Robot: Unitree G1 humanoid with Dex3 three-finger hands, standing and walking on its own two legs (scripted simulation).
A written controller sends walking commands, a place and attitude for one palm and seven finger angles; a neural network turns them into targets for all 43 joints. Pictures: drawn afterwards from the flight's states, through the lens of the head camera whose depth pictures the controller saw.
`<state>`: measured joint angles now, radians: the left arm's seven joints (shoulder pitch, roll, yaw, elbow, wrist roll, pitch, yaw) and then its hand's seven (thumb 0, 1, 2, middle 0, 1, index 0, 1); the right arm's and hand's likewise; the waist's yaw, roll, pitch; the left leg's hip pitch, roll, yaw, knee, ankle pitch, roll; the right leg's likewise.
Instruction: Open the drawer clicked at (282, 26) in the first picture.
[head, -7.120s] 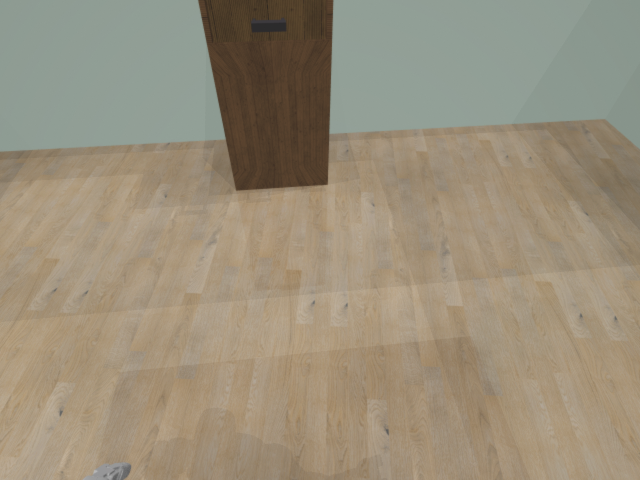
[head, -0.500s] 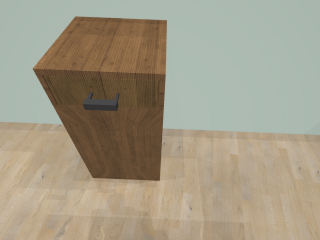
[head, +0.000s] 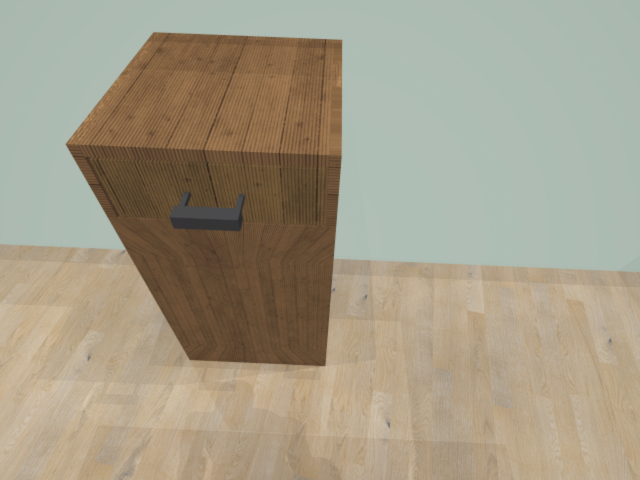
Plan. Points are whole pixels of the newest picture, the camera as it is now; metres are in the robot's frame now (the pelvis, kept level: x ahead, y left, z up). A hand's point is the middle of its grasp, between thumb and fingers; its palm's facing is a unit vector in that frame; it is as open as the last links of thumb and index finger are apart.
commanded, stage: come to a stop and stand still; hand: left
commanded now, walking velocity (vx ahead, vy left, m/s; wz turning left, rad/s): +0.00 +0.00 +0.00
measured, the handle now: (210, 208) +0.54 +0.23 -0.01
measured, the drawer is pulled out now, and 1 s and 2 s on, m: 0.00 0.00 0.00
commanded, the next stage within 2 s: look again from close up in 0.24 s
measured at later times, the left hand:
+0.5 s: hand out of the picture +0.00 +0.18 -0.18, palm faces +0.01 -0.98 -0.19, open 7.3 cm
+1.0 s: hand out of the picture +0.04 +0.20 -0.16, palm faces -0.08 -0.94 -0.33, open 7.3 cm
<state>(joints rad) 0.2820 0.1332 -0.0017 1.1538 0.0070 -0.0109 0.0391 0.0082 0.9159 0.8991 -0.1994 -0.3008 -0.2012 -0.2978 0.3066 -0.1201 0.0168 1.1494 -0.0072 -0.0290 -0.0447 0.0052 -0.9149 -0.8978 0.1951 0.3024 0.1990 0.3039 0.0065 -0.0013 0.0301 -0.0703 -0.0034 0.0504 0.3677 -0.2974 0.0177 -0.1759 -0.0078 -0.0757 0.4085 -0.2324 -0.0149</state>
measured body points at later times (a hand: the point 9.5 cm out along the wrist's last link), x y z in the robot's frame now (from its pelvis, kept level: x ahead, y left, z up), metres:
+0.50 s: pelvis +0.00 +0.01 -0.01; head +0.02 +0.01 +0.44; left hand +0.00 +0.23 -0.17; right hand +0.01 -0.22 -0.17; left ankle -0.06 +0.10 -0.74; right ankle -0.01 -0.11 -0.74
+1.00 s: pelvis -0.01 +0.01 -0.01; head +0.01 +0.01 +0.44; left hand +0.04 +0.24 -0.13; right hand -0.01 -0.21 -0.16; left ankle -0.06 +0.10 -0.74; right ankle -0.01 -0.11 -0.74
